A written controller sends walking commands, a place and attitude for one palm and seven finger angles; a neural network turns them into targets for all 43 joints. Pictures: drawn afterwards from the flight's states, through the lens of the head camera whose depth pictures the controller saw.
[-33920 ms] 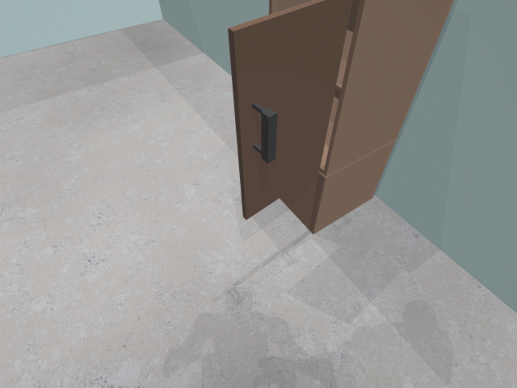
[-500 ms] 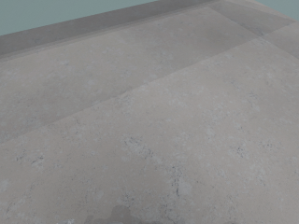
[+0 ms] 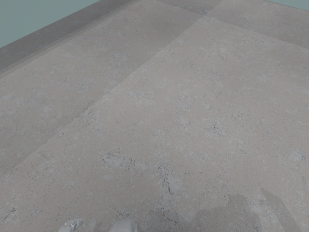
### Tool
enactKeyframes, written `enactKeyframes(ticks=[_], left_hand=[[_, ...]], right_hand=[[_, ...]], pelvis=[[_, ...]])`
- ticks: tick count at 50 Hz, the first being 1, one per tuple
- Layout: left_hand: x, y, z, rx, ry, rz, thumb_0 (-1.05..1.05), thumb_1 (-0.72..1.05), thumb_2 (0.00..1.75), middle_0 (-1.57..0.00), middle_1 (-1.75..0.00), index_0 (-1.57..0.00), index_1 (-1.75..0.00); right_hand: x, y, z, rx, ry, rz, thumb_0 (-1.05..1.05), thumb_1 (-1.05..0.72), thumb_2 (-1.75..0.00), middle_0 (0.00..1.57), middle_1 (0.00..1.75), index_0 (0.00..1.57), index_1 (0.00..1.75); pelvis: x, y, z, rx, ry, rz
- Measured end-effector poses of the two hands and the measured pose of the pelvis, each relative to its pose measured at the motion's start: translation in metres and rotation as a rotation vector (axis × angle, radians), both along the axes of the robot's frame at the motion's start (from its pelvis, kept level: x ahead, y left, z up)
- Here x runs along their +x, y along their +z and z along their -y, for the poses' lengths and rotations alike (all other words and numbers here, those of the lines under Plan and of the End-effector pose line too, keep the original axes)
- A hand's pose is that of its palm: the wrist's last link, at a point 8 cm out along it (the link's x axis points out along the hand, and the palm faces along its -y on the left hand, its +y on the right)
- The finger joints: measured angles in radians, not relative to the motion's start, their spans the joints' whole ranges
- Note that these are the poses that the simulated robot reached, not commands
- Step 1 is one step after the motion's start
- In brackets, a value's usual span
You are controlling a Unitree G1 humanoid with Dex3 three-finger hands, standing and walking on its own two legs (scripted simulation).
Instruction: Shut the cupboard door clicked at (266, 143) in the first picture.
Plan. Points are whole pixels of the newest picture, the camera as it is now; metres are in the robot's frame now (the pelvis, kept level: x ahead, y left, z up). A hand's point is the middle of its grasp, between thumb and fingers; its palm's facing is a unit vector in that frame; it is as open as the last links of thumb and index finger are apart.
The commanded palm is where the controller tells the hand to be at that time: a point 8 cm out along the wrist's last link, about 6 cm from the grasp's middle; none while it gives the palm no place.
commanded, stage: turn to face it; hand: left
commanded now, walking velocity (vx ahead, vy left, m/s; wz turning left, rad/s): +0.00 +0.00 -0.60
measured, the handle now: out of the picture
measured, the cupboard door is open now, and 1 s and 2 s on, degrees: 53 53 53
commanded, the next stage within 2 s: take the last steps up to it in 1.92 s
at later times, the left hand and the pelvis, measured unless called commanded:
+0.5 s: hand (93, 215) +0.18 +0.20 -0.15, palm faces -0.29 -0.93 -0.22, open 7.4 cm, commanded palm none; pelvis +0.02 +0.03 +0.01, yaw -19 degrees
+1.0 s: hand (117, 197) +0.23 +0.14 -0.17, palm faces -0.55 -0.81 -0.20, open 7.4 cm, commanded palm none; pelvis +0.05 +0.02 +0.00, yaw -36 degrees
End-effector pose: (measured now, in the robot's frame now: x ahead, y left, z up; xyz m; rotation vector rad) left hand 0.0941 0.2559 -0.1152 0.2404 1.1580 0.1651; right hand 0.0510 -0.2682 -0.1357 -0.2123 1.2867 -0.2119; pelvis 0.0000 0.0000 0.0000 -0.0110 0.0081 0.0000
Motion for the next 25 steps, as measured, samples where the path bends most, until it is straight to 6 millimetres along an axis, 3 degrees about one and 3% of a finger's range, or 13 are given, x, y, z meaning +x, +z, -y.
enactKeyframes(ticks=[6, 12, 19, 25], left_hand=[[0.001, -0.009, 0.001, -0.037, -0.046, -0.056, 0.0, 0.9, 0.9, -0.2, -0.3, -0.2, -0.3], [0.016, -0.031, -0.016, -0.073, -0.088, -0.095, 0.01, 0.9, 0.9, -0.2, -0.3, -0.2, -0.3], [0.052, -0.019, -0.019, -0.073, -0.176, -0.093, 0.01, 0.91, 0.9, -0.2, -0.3, -0.2, -0.29], [0.092, -0.008, 0.005, -0.05, -0.292, -0.058, 0.01, 0.91, 0.9, -0.2, -0.29, -0.19, -0.29]], right_hand=[[0.014, 0.017, -0.009, -0.013, -0.031, 0.072, 0.01, -0.91, -0.9, 0.2, 0.3, 0.2, 0.3], [0.019, 0.025, -0.029, -0.056, -0.062, 0.14, 0.0, -0.91, -0.9, 0.2, 0.3, 0.2, 0.3], [-0.013, 0.036, -0.044, -0.053, -0.141, 0.101, 0.0, -0.9, -0.9, 0.2, 0.3, 0.2, 0.3], [-0.056, 0.025, -0.039, -0.023, -0.271, 0.054, 0.0, -0.9, -0.9, 0.2, 0.3, 0.2, 0.3]], pelvis=[[0.005, 0.005, -0.009, 0.009, -0.066, -0.015], [0.013, -0.004, -0.03, -0.007, -0.15, -0.023], [0.018, 0.01, -0.035, -0.031, -0.244, -0.015], [0.02, 0.009, -0.026, -0.032, -0.328, -0.009]])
